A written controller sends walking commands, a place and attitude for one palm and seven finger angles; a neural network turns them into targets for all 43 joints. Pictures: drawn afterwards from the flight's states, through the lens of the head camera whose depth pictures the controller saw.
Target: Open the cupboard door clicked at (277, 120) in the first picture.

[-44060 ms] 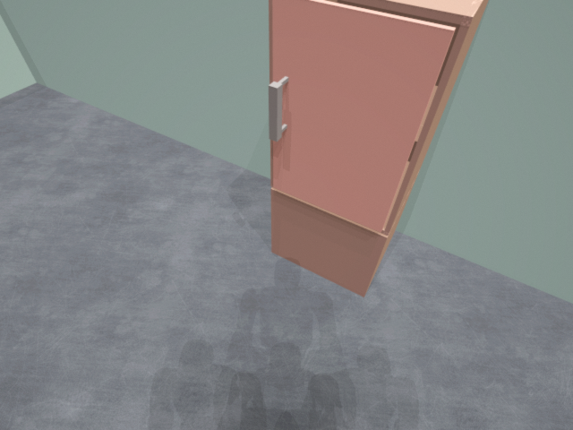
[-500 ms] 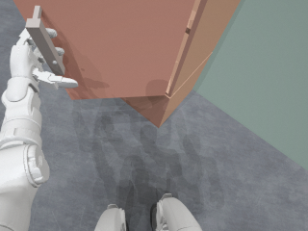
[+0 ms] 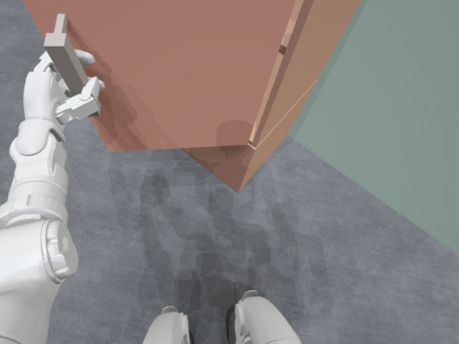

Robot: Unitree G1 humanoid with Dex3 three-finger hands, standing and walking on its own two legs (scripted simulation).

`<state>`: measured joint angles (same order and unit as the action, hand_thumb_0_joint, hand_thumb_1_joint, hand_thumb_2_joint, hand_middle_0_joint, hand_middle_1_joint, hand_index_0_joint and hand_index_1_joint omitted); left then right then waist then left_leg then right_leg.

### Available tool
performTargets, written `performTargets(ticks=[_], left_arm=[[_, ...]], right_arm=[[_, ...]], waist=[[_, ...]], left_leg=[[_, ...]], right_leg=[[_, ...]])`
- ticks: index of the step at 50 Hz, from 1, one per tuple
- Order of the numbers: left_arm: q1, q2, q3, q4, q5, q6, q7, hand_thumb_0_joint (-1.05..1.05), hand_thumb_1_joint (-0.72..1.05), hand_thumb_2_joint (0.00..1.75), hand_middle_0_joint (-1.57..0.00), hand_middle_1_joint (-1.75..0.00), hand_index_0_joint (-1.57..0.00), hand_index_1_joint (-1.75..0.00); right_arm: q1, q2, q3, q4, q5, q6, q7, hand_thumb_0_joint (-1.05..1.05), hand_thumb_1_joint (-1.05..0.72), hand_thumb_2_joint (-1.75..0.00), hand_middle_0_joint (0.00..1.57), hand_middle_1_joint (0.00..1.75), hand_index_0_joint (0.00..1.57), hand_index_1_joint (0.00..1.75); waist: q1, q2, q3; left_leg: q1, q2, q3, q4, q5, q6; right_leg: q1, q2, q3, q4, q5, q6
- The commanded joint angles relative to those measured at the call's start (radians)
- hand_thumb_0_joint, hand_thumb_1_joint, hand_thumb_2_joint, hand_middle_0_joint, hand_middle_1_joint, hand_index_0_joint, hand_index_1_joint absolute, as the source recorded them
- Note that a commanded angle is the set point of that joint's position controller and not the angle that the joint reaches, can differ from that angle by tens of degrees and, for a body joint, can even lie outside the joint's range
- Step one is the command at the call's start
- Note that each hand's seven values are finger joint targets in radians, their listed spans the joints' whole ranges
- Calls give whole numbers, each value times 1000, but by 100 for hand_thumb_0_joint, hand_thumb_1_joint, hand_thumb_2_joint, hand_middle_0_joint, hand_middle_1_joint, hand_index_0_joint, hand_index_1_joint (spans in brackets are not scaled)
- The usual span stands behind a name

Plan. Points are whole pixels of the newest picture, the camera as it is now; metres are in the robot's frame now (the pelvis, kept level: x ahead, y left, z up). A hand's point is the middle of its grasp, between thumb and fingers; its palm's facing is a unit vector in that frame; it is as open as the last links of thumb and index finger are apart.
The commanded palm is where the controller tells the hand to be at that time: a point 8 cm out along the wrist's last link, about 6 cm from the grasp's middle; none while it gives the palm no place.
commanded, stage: close the thumb around the handle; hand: left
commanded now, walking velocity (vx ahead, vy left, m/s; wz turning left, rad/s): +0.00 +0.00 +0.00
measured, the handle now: (78, 70) +0.57 +0.21 +0.06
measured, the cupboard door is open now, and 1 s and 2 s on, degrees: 45 81 86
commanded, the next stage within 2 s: pull the door open along its arc in 0.08 s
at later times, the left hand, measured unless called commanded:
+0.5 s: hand (92, 112) +0.48 +0.18 +0.06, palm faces +0.03 -1.00 -0.01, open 6.2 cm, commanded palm +0.43 +0.22 +0.06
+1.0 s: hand (158, 204) +0.33 +0.08 +0.07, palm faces +0.37 -0.93 +0.02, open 6.7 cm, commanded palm +0.25 +0.15 +0.06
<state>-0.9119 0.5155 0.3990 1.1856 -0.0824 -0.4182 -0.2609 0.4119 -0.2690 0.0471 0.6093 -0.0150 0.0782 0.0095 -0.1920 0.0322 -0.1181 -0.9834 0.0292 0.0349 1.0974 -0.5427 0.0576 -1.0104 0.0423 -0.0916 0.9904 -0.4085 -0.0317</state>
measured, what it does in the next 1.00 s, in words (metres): stands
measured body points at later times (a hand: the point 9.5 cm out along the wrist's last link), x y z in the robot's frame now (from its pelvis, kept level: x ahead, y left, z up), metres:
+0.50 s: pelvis +0.01 +0.00 +0.01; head +0.13 +0.02 +0.44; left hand +0.48 +0.23 +0.06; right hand +0.01 -0.26 -0.10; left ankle -0.02 +0.08 -0.66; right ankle +0.03 -0.11 -0.66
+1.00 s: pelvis +0.02 -0.03 +0.02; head +0.07 -0.03 +0.47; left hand +0.30 +0.13 +0.07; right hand +0.21 -0.23 -0.07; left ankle -0.02 +0.08 -0.66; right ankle +0.03 -0.11 -0.66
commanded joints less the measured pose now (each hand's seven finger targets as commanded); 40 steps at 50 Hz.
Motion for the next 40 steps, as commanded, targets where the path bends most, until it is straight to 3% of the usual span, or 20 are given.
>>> performTargets(ticks=[1, 3, 5, 6, 8, 10, 13, 15, 20, 24, 28, 29, 30, 31, 32, 33, 35, 36, 39, 40], left_arm=[[-402, 278, 62, -212, -36, -68, 32, 0, 90, 90, -40, -135, -40, -135], [-401, 274, 54, -227, -25, -79, 38, 0, 90, 90, -40, -135, -40, -135], [-413, 264, 40, -214, -22, -79, 42, 0, 90, 90, -40, -135, -40, -135], [-396, 287, 63, -208, -19, -80, 44, 0, 90, 90, -40, -135, -40, -135], [-396, 298, 68, -246, -15, -95, 42, 0, 90, 90, -40, -135, -40, -135], [-440, 185, -17, -213, -24, -85, 40, 0, 90, 90, -40, -135, -40, -135], [-388, 222, 22, -243, -23, -99, 49, 0, 90, 90, -40, -135, -40, -135], [-347, 198, 9, -283, -28, -103, 48, 0, 90, 90, -40, -135, -40, -135], [-163, 155, 1, -378, -55, -98, 41, 0, 90, 90, -40, -135, -40, -135], [40, 64, -47, -479, -85, -85, 39, 0, 90, 90, -40, -135, -40, -135], [288, -30, -100, -669, -115, -79, 54, 0, 90, 90, -40, -135, -40, -135], [332, -77, -131, -700, -122, -74, 61, 0, 90, 90, -40, -135, -40, -135], [384, -86, -135, -745, -123, -72, 70, 0, 90, 90, -40, -135, -40, -135], [408, -148, -61, -822, -176, -69, 184, 0, 90, 90, -40, -135, -40, -135], [485, -193, -83, -859, -163, -61, 276, 0, 90, 90, -40, -135, -40, -135], [532, -244, -117, -875, -139, -50, 346, 0, 90, 90, -40, -135, -40, -135], [608, -290, -144, -941, -89, -46, 463, 0, 90, 90, -40, -135, -40, -135], [665, -300, -146, -975, -63, -44, 513, 0, 90, 90, -40, -135, -40, -135], [758, -363, -210, -1062, 29, -30, 648, 0, 90, 90, -40, -135, -40, -135], [780, -402, -268, -1082, 57, -22, 666, 0, 90, 90, -40, -135, -40, -135]], right_arm=[[183, -189, -69, -40, 0, -4, -14, 0, -90, -90, 20, 30, 20, 30], [180, -188, -70, -41, 0, -4, -12, 0, -90, -90, 20, 30, 20, 30], [176, -190, -68, -39, -1, -4, -12, 0, -90, -90, 20, 30, 20, 30], [180, -191, -69, -44, -2, -5, -12, 0, -90, -90, 20, 30, 20, 30], [177, -190, -70, -46, -2, -5, -13, 0, -90, -90, 20, 30, 20, 30], [169, -181, -69, -36, -1, -9, -9, 0, -90, -90, 20, 30, 20, 30], [178, -190, -76, -37, -5, -10, -7, 0, -90, -90, 20, 30, 20, 30], [177, -185, -79, -42, -4, -8, -1, 0, -90, -90, 20, 30, 20, 30], [153, -176, -89, -72, 9, 0, 8, 0, -90, -90, 20, 30, 20, 30], [113, -161, -93, -108, 25, -1, 16, 0, -90, -90, 20, 30, 20, 30], [66, -145, -102, -145, 35, -17, 28, 0, -90, -90, 20, 30, 20, 30], [55, -139, -103, -149, 36, -23, 32, 0, -90, -90, 20, 30, 20, 30], [45, -138, -107, -153, 37, -26, 33, 0, -90, -90, 20, 30, 20, 30], [10, -112, -109, -165, 32, -41, 36, 0, -90, -90, 20, 30, 20, 30], [-15, -104, -106, -168, 26, -56, 41, 0, -90, -90, 20, 30, 20, 30], [-24, -98, -105, -163, 17, -62, 47, 0, -90, -90, 20, 30, 20, 30], [-44, -89, -107, -162, 1, -66, 56, 0, -90, -90, 20, 30, 20, 30], [-57, -83, -106, -169, -4, -66, 60, 0, -90, -90, 20, 30, 20, 30], [-108, -62, -104, -189, -22, -60, 61, 0, -90, -90, 20, 30, 20, 30], [-124, -56, -103, -193, -24, -58, 61, 0, -90, -90, 20, 30, 20, 30]], waist=[[10, 113, -493], [17, 152, -495], [1, 119, -469], [14, 104, -476], [27, 158, -528], [-19, 118, -461], [21, 165, -522], [30, 145, -556], [66, 113, -554], [95, 67, -497], [139, 81, -486], [136, 67, -463], [140, 39, -441], [195, 42, -438], [205, 49, -411], [196, 30, -382], [204, -6, -386], [221, -7, -389], [235, -42, -382], [224, -36, -362]], left_leg=[[312, -2, -106, -118, 554, -40], [346, 0, -112, -123, 574, -48], [319, -1, -107, -123, 531, -42], [305, -4, -106, -126, 521, -40], [355, -2, -112, -124, 579, -49], [337, 1, -112, -119, 537, -45], [397, 4, -121, -124, 598, -57], [420, 7, -123, -125, 650, -62], [422, 4, -101, -147, 700, -56], [386, -3, -76, -186, 676, -45], [412, -2, -61, -215, 725, -50], [414, -2, -58, -219, 726, -50], [403, 0, -55, -224, 716, -49], [378, -8, -44, -232, 698, -60], [372, -7, -46, -233, 691, -69], [371, -5, -47, -234, 688, -76], [361, -9, -41, -227, 674, -77], [350, -11, -42, -232, 665, -80], [327, -18, -37, -227, 620, -73], [332, -21, -34, -227, 591, -71]], right_leg=[[309, 11, 66, -72, 385, 8], [282, 10, 61, -69, 370, 5], [284, 10, 65, -76, 354, 8], [305, 11, 66, -74, 356, 7], [299, 8, 66, -64, 374, 4], [254, 11, 61, -75, 348, 10], [256, 10, 57, -68, 349, 4], [287, 12, 54, -66, 384, 4], [367, 14, 59, -87, 453, 4], [443, 11, 60, -109, 488, 5], [490, 2, 58, -115, 518, 2], [489, 2, 55, -121, 522, 5], [496, 1, 54, -122, 523, 6], [509, 3, 43, -124, 513, 5], [492, 3, 35, -116, 492, 2], [478, 0, 29, -109, 488, 4], [503, -7, 35, -100, 503, 1], [524, -12, 36, -93, 501, -3], [562, -23, 48, -81, 516, -8], [558, -26, 52, -90, 513, -8]])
